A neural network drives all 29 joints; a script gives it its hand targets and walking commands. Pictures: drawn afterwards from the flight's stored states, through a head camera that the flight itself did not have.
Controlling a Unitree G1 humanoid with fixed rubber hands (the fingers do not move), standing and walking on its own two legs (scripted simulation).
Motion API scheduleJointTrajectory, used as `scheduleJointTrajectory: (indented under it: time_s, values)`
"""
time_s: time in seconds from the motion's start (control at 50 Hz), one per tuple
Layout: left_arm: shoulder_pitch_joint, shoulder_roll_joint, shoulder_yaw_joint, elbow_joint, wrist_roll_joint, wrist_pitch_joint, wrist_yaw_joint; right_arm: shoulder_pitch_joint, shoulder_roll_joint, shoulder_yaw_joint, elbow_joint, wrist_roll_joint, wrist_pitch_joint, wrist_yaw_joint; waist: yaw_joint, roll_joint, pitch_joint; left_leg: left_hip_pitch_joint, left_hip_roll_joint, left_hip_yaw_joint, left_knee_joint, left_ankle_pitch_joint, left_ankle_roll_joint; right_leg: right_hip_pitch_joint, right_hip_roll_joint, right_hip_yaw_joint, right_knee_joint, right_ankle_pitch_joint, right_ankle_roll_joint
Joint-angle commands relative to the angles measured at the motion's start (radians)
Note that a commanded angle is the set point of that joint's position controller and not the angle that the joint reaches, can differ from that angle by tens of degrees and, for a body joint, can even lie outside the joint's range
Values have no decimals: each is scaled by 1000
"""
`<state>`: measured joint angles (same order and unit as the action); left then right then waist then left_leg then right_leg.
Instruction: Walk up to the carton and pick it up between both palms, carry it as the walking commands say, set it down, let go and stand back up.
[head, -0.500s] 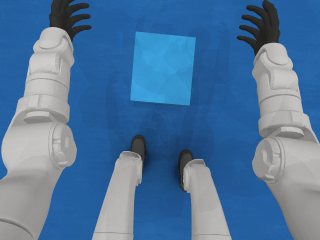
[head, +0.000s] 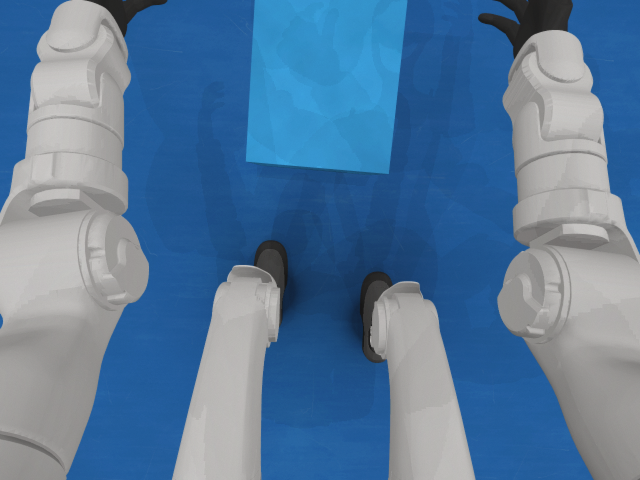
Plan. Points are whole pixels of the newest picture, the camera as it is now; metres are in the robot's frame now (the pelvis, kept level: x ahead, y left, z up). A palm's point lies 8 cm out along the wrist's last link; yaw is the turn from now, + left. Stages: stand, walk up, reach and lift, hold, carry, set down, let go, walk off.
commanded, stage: reach and lift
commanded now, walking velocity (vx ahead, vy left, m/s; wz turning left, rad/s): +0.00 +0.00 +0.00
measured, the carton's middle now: (323, 96) +0.54 +0.04 -0.48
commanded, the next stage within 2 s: none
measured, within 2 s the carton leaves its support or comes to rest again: neither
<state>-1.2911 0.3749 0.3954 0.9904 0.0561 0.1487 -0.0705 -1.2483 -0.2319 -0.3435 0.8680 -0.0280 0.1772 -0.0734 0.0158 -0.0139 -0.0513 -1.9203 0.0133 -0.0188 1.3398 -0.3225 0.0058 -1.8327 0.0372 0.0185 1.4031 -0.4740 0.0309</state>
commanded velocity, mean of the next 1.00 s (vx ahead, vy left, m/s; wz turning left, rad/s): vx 0.00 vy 0.00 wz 0.00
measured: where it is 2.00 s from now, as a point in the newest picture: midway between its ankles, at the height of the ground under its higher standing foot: (322, 317)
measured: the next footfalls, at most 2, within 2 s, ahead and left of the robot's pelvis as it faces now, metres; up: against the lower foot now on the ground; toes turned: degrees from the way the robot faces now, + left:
none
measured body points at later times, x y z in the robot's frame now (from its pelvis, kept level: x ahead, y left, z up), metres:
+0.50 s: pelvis -0.03 +0.00 -0.14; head +0.34 +0.03 +0.12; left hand +0.54 +0.25 -0.29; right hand +0.55 -0.16 -0.28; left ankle +0.10 +0.12 -0.55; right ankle +0.06 -0.13 -0.55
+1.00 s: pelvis -0.03 +0.00 -0.22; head +0.36 +0.01 +0.00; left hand +0.53 +0.24 -0.42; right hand +0.53 -0.15 -0.42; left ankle +0.10 +0.12 -0.55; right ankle +0.06 -0.13 -0.55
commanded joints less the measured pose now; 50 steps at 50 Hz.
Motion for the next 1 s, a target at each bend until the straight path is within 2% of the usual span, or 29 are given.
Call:
scheduleJointTrajectory:
  time_s: [0.0,0.08,0.14,0.32,0.48,0.8,0.84,0.92,0.98]
  values:
    - [-246,168,-18,-129,-28,-14,18,-233,-125,19,-117,25,-14,-17,23,39,-1122,870,-54,55,87,379,-17,250,56,-115,-36,260,46]
    - [-274,183,-59,-166,-73,-3,37,-264,-156,44,-138,62,-9,-27,25,61,-1167,874,-47,47,179,418,-24,178,63,-126,55,249,39]
    - [-297,185,-83,-166,-99,8,48,-291,-172,58,-130,80,-4,-30,22,69,-1155,841,-42,45,238,398,-27,118,62,-130,115,213,33]
    - [-356,212,-109,-77,-125,6,68,-351,-190,89,-41,116,-3,-36,20,61,-1037,655,-28,50,374,250,-26,31,45,-121,261,122,26]
    - [-433,239,-144,-13,-160,-26,89,-428,-220,126,11,154,-26,-46,26,54,-970,607,-11,39,488,204,-24,-4,30,-111,377,83,21]
    - [-509,261,-215,131,-237,-104,100,-511,-235,211,146,215,-89,-48,42,40,-800,482,16,13,694,226,-22,-54,10,-77,579,119,26]
    - [-528,271,-216,138,-248,-115,99,-534,-232,228,157,215,-95,-48,56,20,-765,414,16,13,710,209,-23,-30,8,-66,603,125,26]
    - [-549,294,-215,197,-268,-134,92,-562,-221,259,174,215,-105,-47,59,-28,-683,333,23,3,745,197,-17,-25,3,-51,647,130,30]
    - [-567,324,-216,202,-275,-143,100,-609,-230,270,130,237,-110,-51,79,-23,-695,365,24,4,769,224,-7,-12,9,-47,669,146,28]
